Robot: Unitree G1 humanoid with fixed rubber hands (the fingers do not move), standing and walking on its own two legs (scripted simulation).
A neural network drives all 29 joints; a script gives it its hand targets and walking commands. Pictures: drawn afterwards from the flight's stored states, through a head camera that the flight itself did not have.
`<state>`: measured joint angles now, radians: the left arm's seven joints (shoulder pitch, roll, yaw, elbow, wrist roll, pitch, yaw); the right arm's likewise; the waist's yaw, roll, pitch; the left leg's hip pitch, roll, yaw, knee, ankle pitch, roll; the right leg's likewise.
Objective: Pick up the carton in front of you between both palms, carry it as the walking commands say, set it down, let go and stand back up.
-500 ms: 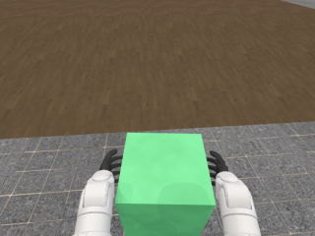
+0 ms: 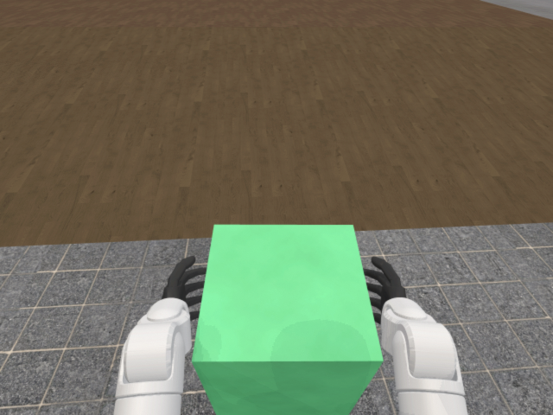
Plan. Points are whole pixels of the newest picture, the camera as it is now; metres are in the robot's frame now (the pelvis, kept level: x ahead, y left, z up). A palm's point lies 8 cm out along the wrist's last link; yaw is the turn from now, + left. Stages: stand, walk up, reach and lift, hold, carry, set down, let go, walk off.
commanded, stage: carry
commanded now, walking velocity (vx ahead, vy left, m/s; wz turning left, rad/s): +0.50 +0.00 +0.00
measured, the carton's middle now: (283, 325) +0.30 +0.01 +0.01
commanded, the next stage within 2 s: none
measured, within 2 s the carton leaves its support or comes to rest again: neither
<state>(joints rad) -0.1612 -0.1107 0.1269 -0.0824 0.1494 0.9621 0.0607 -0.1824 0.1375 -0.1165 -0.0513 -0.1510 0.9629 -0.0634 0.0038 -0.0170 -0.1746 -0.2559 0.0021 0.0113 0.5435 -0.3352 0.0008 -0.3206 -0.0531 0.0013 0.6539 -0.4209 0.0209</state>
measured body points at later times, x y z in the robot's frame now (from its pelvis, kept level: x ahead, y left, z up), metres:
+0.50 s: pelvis +0.24 +0.04 +0.00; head +0.24 +0.04 +0.45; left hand +0.53 +0.20 +0.08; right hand +0.52 -0.11 +0.08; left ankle +0.24 +0.11 -0.73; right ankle +0.13 -0.08 -0.65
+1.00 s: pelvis +0.57 +0.00 +0.01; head +0.61 +0.00 +0.46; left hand +0.83 +0.18 +0.06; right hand +0.86 -0.12 +0.05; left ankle +0.50 +0.12 -0.65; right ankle +0.60 -0.05 -0.73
